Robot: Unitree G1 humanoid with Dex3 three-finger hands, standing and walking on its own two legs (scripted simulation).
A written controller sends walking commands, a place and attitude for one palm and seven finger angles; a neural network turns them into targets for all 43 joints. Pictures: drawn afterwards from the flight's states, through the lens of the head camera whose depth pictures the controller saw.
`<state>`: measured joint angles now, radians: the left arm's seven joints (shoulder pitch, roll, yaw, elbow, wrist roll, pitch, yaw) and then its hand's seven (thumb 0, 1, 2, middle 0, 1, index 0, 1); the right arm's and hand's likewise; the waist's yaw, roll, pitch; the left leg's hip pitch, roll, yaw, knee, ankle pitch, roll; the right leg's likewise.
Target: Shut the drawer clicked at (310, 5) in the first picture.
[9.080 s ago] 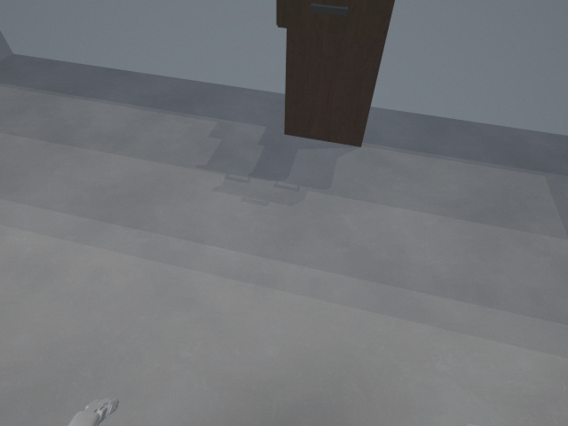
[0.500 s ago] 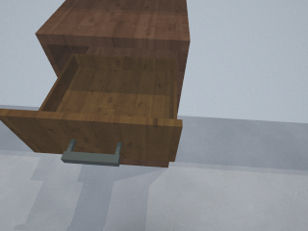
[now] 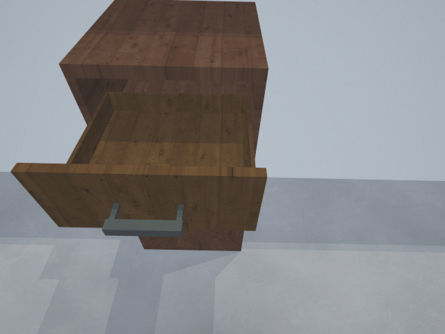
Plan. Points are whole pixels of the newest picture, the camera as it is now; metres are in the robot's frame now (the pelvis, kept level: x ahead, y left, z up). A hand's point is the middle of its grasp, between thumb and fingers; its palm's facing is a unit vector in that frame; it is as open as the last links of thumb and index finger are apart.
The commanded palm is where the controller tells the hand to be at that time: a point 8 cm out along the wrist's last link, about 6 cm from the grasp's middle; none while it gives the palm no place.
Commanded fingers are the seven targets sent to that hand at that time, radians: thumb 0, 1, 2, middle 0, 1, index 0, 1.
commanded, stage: come to a stop and stand still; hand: left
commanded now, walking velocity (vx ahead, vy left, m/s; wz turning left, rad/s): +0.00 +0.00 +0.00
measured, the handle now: (146, 218) +0.30 +0.16 +0.05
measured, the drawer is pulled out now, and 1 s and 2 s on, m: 0.28 0.28 0.28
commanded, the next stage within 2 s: look again from close up in 0.24 s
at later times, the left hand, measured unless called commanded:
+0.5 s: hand out of the picture +0.02 +0.18 -0.16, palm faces -0.01 -0.98 -0.21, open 7.3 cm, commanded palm none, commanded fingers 0.00 0.90 0.90 -0.20 -0.30 -0.20 -0.30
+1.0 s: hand out of the picture +0.06 +0.15 -0.16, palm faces +0.00 -0.98 -0.21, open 7.3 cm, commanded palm none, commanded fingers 0.00 0.90 0.90 -0.20 -0.30 -0.20 -0.30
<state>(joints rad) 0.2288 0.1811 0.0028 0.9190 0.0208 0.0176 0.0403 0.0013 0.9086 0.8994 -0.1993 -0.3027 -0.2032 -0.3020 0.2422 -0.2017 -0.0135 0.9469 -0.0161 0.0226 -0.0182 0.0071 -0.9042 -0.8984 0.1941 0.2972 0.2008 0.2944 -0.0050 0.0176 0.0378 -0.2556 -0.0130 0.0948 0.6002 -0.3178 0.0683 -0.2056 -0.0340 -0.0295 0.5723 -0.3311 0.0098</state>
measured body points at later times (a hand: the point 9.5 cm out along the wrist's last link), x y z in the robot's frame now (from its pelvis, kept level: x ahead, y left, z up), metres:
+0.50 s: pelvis +0.02 +0.00 +0.01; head +0.03 +0.00 +0.46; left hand +0.03 +0.23 -0.14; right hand +0.04 -0.23 -0.15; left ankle +0.01 +0.07 -0.73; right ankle -0.01 -0.14 -0.73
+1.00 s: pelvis +0.04 -0.02 +0.01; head +0.05 -0.02 +0.46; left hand +0.06 +0.21 -0.14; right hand +0.06 -0.25 -0.15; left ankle +0.01 +0.07 -0.73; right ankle -0.01 -0.14 -0.73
